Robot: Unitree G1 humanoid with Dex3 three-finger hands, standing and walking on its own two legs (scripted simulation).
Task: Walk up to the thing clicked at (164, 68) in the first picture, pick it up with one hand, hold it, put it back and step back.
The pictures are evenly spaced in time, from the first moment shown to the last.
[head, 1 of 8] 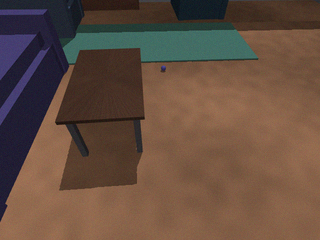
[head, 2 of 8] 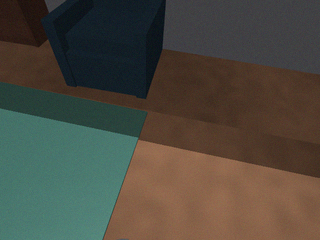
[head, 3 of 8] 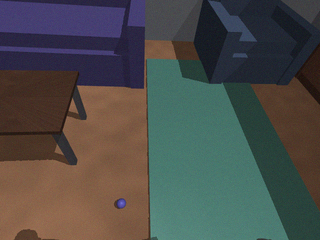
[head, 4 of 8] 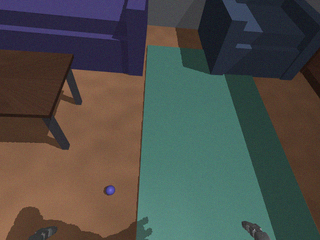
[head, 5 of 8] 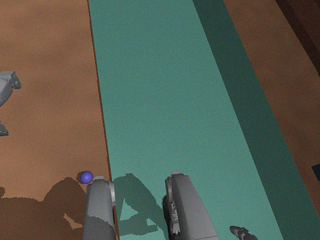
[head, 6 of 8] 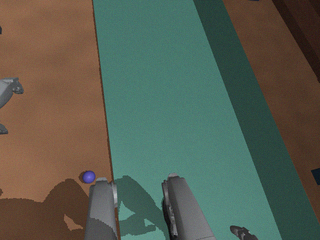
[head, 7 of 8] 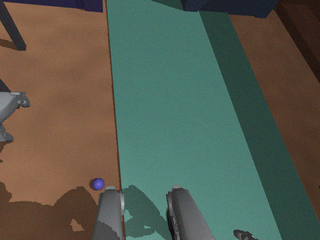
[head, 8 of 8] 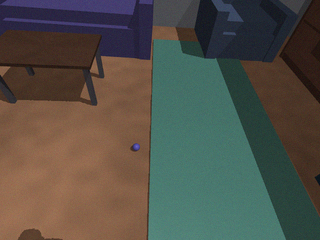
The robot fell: no
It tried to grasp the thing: yes
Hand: left
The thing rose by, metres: 0.51
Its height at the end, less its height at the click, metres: +0.00
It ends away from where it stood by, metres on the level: 0.19
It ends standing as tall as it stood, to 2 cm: yes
